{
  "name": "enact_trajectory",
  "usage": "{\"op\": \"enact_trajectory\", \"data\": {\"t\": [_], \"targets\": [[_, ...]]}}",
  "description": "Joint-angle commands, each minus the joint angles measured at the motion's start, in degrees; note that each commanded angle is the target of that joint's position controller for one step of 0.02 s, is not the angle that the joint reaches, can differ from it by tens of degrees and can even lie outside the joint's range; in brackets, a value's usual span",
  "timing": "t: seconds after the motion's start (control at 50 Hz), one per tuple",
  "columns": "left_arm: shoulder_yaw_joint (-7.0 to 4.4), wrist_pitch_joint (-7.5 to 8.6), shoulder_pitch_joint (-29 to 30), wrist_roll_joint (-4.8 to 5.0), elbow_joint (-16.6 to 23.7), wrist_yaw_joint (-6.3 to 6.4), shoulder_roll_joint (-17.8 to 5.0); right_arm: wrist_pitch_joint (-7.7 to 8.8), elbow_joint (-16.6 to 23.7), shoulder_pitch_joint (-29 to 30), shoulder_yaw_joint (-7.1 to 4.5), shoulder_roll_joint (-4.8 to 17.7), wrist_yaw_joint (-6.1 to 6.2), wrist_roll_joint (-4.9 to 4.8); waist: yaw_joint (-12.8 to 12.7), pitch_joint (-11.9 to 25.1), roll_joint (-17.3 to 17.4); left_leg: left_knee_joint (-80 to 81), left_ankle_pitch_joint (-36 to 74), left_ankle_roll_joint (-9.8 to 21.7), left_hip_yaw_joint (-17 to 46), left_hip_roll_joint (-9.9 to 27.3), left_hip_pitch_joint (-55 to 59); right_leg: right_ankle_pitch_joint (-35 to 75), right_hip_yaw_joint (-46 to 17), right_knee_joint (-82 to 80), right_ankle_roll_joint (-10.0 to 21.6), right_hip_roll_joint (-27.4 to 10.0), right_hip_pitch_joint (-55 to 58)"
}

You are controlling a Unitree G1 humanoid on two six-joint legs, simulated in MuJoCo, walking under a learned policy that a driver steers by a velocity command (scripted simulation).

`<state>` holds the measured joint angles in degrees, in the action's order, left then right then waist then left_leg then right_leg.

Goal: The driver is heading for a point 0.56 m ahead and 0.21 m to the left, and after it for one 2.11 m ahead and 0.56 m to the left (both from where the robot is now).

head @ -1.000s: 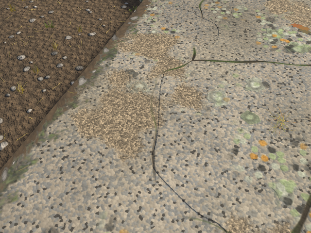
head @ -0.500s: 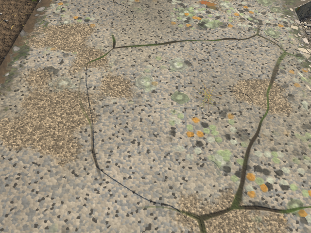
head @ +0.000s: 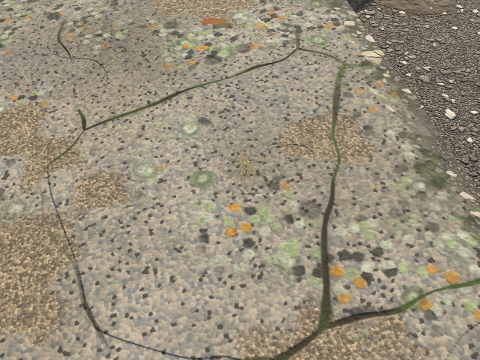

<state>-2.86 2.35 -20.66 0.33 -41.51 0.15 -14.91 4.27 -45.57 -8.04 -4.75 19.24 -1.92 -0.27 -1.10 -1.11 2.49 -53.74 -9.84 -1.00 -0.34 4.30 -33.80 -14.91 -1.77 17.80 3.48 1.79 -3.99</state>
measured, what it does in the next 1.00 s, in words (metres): walks ahead, turning left: left foot, then right foot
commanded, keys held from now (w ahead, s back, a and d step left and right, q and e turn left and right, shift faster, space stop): w+q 0.98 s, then w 0.02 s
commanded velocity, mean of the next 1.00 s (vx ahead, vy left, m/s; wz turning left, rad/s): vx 0.47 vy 0.00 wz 0.41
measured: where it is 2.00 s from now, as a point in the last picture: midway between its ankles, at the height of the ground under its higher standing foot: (159, 202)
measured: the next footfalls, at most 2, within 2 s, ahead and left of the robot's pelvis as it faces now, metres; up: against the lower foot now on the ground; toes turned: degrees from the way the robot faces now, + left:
left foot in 0.30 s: +0.33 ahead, +0.14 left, +0.00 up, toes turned +7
right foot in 0.76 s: +0.64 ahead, -0.02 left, +0.00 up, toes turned +25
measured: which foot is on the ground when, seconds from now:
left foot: up 0.00-0.28, down 0.30-0.76, up 0.78-1.00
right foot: down 0.00-0.30, up 0.32-0.74, down 0.76-1.00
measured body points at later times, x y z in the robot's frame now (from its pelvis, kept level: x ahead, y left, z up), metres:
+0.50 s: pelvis +0.28 +0.06 -0.01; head +0.31 +0.07 +0.44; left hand +0.37 +0.35 -0.10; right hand +0.42 -0.20 -0.12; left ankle +0.29 +0.13 -0.75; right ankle +0.33 -0.11 -0.67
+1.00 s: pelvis +0.57 +0.06 +0.00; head +0.59 +0.07 +0.44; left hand +0.49 +0.34 -0.11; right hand +0.84 -0.10 -0.11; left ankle +0.53 +0.22 -0.67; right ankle +0.61 -0.04 -0.75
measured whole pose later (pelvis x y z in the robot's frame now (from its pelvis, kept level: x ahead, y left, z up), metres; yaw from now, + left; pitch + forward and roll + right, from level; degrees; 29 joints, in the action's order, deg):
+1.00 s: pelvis +0.57 +0.06 +0.00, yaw +30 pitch +1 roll -1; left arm -3.3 5.9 -18.7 -0.5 -41.4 0.0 -15.1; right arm 0.6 -38.6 -12.3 -4.3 18.5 -0.6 -1.4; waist -2.6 -1.5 3.2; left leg -63.2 -14.7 -0.7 3.7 3.5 -35.9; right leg -11.9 5.9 19.9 1.5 0.6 -8.9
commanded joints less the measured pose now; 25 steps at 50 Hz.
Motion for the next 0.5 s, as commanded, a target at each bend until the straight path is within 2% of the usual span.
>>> {"op": "enact_trajectory", "data": {"t": [0.02,0.06,0.12,0.16,0.2,0.24,0.26,0.28,0.3,0.32,0.34,0.36,0.38,0.4,0.42,0.44,0.48,0.5], "targets": [[-2.67,1.46,1.5,-0.21,3.7,0.87,-10.4,0.86,4.1,6.5,0.1,2.4,-0.42,-0.36,-1.2,-1.3,-7.8,8.3,9.5,-1.2,-0.1,0.5,-7.6,16.3,-6.9,-9.2,7.6,-12.2,4.4],[-2.6,1.67,0.0,-0.42,2.8,0.87,-10.5,0.69,4.8,9.1,0.74,1.5,-0.78,-0.96,-2.6,-3.0,-8.4,13.6,13.6,-1.0,-0.9,0.0,-5.7,14.4,-4.1,-10.8,7.0,-11.9,2.6],[-2.71,1.98,-2.2,-0.38,1.0,0.7,-10.8,0.84,6.2,12.4,1.49,0.9,-1.59,-1.44,-3.9,-6.2,-7.7,19.0,16.0,0.6,-1.4,-0.5,-5.0,12.6,-1.9,-12.7,7.0,-13.6,2.7],[-2.83,1.88,-2.9,-0.16,0.0,0.63,-10.8,1.12,7.0,13.6,1.75,1.0,-2.29,-1.49,-4.1,-7.3,-6.9,21.5,14.6,2.2,-1.3,-1.1,-5.8,14.9,-0.4,-12.1,6.8,-15.0,5.8],[-3.05,1.54,-2.8,0.07,-0.6,0.86,-11.2,1.44,7.6,13.6,1.77,1.4,-2.98,-1.42,-3.4,-6.8,-7.0,23.3,11.1,4.2,-1.5,-2.3,-5.4,22.8,1.3,-9.3,6.0,-16.3,9.5],[-3.35,1.07,-2.0,-0.26,-0.3,1.39,-12.3,1.35,7.4,10.2,1.02,3.1,-3.01,-1.17,-1.1,-2.2,-8.9,22.9,7.0,6.3,-3.8,-5.6,0.8,45.0,3.4,-2.1,4.5,-16.2,12.4],[-3.48,0.57,-1.7,-0.57,-0.1,1.71,-13.0,1.06,6.5,5.6,0.1,4.7,-2.7,-1.13,1.3,1.9,-10.0,21.9,4.6,7.6,-5.3,-7.9,6.7,56.8,4.6,4.9,3.6,-15.6,13.5],[-3.3,0.01,-0.7,-0.62,0.2,2.04,-13.1,0.75,4.6,-2.7,-1.17,6.8,-2.15,-1.19,5.9,7.0,-9.1,23.3,5.7,9.3,-6.6,-10.3,18.1,62.3,7.0,16.6,1.7,-13.6,10.4],[-2.75,0.19,-1.5,-1.17,1.2,2.43,-12.4,0.17,3.4,-11.3,-2.35,9.7,-1.24,-1.28,9.6,12.5,-5.9,21.8,5.4,12.2,2.3,-4.9,36.1,50.7,7.0,31.8,-0.4,-12.5,-3.3],[-0.33,1.6,-8.3,-1.57,3.2,1.19,-4.7,0.22,3.1,-16.4,-3.63,15.1,-0.93,-1.15,5.3,21.1,10.3,25.2,-8.2,24.9,36.0,12.0,58.1,2.8,4.6,57.6,-5.3,-0.6,-28.7],[-0.43,3.83,-3.4,-0.31,2.7,0.34,-7.8,0.25,3.0,-16.8,-2.17,9.9,-0.81,-1.4,8.4,25.0,6.2,35.4,-15.3,24.6,48.7,13.8,60.3,-15.7,-5.6,63.7,-4.1,1.9,-35.4],[-1.17,5.12,3.2,2.22,5.2,-0.42,-10.3,0.22,3.3,-13.4,-1.74,8.7,-0.44,-1.04,8.6,14.9,4.4,37.6,-15.4,21.3,40.0,12.7,53.1,-12.2,-6.4,63.9,-3.0,-1.6,-40.6],[-0.76,5.97,6.0,1.98,6.1,-0.35,-10.1,0.25,4.4,-9.7,-1.4,7.7,-0.22,-0.98,6.6,9.2,-1.3,38.4,-11.5,19.4,33.6,10.5,43.5,-7.9,-5.5,59.1,-2.1,-4.4,-39.4],[-0.99,6.19,7.2,0.47,6.2,-0.02,-9.9,0.2,5.1,-6.5,-0.89,6.2,-0.07,-0.79,4.2,4.7,-4.1,39.4,-5.8,18.4,28.6,8.2,34.7,-5.6,-4.6,53.6,-2.5,-6.2,-37.1],[-1.33,5.73,6.2,-0.29,6.2,0.21,-9.9,0.26,6.0,-4.5,-0.39,5.0,0.22,-0.02,1.9,3.0,-2.6,41.0,-1.5,18.1,25.0,6.1,28.5,-3.8,-4.6,50.7,-2.9,-7.6,-33.1],[-1.34,5.08,4.9,-0.67,6.2,0.24,-9.5,0.12,6.8,-3.1,-0.39,4.8,0.46,0.11,0.6,2.3,-0.6,42.3,0.8,18.5,23.6,4.9,24.5,-3.2,-4.2,48.8,-3.7,-8.0,-31.0],[-1.01,3.84,3.3,-1.23,6.1,0.42,-8.1,0.21,6.9,-2.8,-0.55,5.2,0.99,-0.27,-0.6,1.5,0.6,43.4,6.1,19.0,19.4,3.7,18.5,-2.1,-2.5,44.1,-5.7,-8.3,-29.0],[-0.73,3.51,4.6,-1.44,6.8,0.6,-7.5,0.31,6.9,-3.1,-0.73,5.8,1.28,-0.36,-0.5,0.7,0.5,43.7,7.6,18.7,17.4,2.9,16.1,0.1,-1.7,40.6,-6.7,-8.1,-28.8]]}}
